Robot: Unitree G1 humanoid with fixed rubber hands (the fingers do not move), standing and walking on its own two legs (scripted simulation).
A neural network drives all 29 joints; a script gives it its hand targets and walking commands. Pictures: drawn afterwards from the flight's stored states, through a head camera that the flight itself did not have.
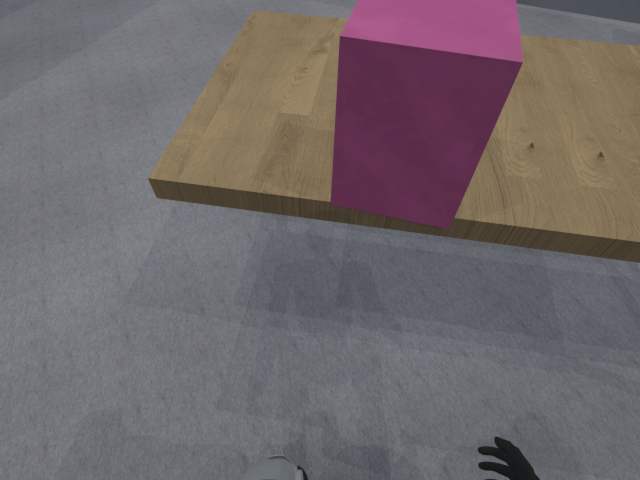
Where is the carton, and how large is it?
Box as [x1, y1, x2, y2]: [331, 0, 522, 228]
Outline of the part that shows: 358,0 340,35 331,204 449,228 522,62 515,0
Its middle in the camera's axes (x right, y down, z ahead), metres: +0.13 -0.18 +0.57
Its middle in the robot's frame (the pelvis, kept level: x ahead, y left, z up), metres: +0.58 -0.06 +0.13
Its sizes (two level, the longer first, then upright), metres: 0.192 0.165 0.270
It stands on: a table, 0.75 m high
